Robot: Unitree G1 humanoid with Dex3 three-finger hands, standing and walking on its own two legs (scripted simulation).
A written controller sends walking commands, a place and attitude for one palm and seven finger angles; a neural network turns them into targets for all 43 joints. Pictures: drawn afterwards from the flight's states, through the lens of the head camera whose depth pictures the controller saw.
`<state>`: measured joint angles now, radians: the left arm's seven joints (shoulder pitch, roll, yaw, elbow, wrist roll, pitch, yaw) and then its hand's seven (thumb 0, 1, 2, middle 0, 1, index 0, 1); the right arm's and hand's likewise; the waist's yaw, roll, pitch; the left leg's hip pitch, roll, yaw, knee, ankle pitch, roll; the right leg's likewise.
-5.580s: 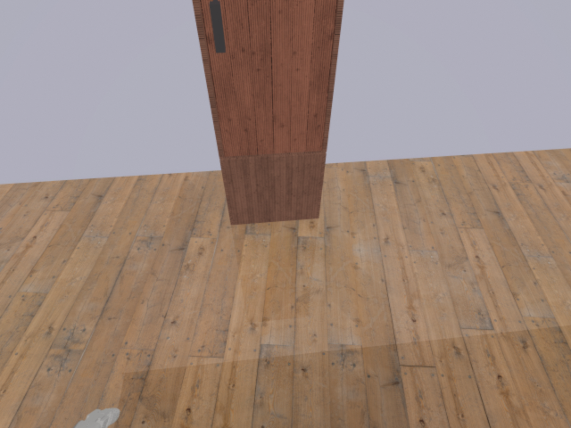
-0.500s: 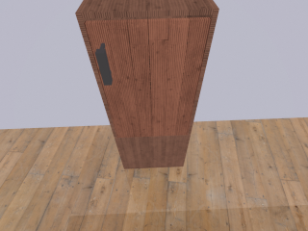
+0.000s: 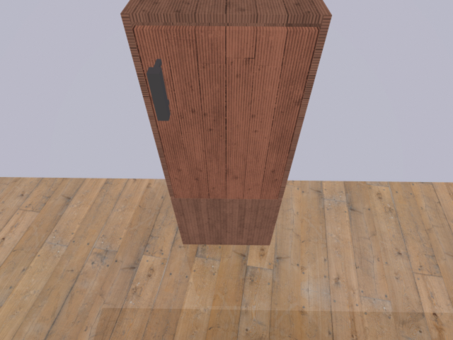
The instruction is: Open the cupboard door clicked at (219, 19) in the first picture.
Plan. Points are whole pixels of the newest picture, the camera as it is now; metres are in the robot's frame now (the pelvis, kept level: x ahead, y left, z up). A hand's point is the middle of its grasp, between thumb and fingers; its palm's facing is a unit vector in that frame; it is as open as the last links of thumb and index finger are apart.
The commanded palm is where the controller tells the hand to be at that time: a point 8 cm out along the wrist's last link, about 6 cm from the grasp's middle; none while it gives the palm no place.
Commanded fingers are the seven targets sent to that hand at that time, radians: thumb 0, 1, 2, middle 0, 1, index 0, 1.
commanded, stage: look again from close up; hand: left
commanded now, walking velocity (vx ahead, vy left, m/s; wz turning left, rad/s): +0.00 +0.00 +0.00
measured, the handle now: (161, 89) +0.59 +0.20 +0.12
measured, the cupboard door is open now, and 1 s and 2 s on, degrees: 0 0 0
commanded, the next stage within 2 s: shuffle to correct the standing spot in 0.46 s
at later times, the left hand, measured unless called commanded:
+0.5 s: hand out of the picture +0.00 +0.23 -0.18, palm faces +0.00 -0.98 -0.21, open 7.4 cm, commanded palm none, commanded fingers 0.00 0.90 0.90 -0.20 -0.30 -0.20 -0.30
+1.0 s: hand out of the picture +0.02 +0.17 -0.19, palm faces +0.09 -0.98 -0.16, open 7.4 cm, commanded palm none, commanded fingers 0.00 0.90 0.90 -0.20 -0.30 -0.20 -0.30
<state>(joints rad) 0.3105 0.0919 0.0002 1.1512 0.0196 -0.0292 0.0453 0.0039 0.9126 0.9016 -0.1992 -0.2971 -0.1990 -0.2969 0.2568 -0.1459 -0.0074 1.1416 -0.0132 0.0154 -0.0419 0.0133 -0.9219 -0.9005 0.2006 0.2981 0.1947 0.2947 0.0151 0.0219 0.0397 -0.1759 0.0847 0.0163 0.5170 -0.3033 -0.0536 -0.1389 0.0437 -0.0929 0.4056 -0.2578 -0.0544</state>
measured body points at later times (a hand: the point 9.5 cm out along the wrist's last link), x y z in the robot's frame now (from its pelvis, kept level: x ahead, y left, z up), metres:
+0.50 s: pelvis -0.01 +0.06 +0.00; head +0.00 +0.05 +0.45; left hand +0.00 +0.28 -0.16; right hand -0.03 -0.15 -0.17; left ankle -0.03 +0.13 -0.74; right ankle -0.02 -0.07 -0.74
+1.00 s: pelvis +0.05 +0.01 -0.01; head +0.08 +0.02 +0.43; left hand +0.01 +0.22 -0.18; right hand +0.05 -0.21 -0.17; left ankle -0.01 +0.11 -0.70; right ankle -0.02 -0.07 -0.74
